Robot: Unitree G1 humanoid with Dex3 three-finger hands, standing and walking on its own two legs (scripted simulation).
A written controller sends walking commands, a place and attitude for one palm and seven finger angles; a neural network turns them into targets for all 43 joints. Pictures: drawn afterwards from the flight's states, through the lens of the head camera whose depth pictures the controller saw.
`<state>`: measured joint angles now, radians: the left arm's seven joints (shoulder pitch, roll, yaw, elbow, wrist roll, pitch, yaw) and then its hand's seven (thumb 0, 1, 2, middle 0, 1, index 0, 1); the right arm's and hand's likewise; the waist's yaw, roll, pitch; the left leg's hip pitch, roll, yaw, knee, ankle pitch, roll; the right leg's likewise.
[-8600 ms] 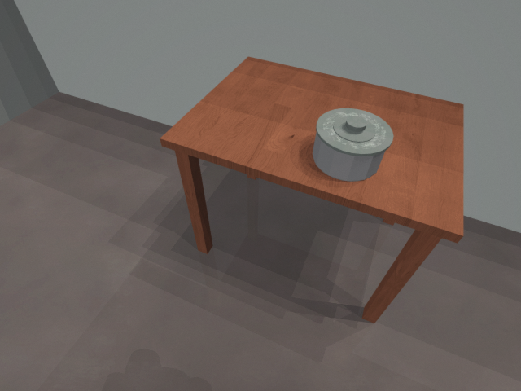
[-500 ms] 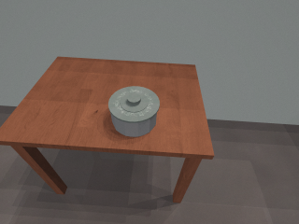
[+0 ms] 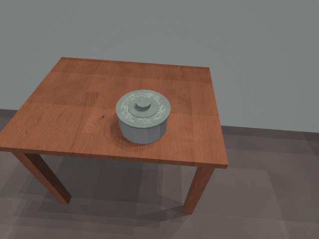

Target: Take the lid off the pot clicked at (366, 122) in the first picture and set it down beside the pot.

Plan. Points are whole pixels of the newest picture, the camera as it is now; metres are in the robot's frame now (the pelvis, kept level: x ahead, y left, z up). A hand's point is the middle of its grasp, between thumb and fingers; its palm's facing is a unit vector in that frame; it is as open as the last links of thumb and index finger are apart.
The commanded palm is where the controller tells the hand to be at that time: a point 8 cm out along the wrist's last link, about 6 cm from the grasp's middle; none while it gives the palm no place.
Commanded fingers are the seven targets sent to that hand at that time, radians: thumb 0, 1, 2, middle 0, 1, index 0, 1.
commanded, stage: look again from close up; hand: left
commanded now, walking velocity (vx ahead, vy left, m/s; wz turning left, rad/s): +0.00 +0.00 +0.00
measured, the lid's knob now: (143, 103) +0.56 +0.10 +0.00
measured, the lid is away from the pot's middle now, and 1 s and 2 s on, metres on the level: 0.00 0.00 0.00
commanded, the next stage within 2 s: shuffle to correct the standing spot in 0.10 s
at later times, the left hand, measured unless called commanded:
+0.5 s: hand out of the picture -0.01 +0.16 -0.18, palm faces +0.06 -0.99 -0.16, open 7.4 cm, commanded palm none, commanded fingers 0.00 0.90 0.90 -0.20 -0.30 -0.20 -0.30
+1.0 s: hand out of the picture +0.12 +0.17 -0.18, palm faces +0.12 -0.97 -0.22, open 7.3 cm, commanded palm none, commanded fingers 0.00 0.90 0.90 -0.20 -0.30 -0.20 -0.30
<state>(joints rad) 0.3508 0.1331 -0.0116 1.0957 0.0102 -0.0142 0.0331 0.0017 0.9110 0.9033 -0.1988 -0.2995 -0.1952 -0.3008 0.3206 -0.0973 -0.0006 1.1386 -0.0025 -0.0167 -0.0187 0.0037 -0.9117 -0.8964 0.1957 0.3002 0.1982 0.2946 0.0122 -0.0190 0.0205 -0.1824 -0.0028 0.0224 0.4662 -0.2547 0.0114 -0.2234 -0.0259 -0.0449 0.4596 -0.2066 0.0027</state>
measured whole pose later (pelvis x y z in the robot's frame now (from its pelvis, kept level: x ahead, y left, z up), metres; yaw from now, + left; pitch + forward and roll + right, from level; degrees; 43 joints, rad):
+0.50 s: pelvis +0.03 +0.00 -0.01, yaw +0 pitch +0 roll +0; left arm 0.41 0.14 0.01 1.09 0.02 -0.02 0.02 0.00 0.91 0.90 -0.20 -0.30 -0.19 -0.30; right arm 0.38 -0.09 -0.02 1.13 -0.01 -0.02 -0.02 0.00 -0.91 -0.90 0.20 0.30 0.20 0.29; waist 0.01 -0.02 -0.02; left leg -0.19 0.00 0.02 0.53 -0.34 0.01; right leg -0.24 -0.02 -0.04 0.54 -0.29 -0.01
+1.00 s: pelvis +0.12 -0.01 -0.01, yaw +4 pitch +0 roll +0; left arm 0.29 0.17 0.02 1.06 0.01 -0.03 0.05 0.01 0.93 0.90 -0.20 -0.30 -0.20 -0.30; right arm 0.30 -0.10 -0.02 1.14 0.01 0.00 -0.05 0.01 -0.92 -0.90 0.20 0.30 0.20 0.29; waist 0.00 0.00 0.01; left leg -0.10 0.02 0.03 0.55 -0.42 -0.01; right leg -0.22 -0.03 -0.10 0.57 -0.35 -0.01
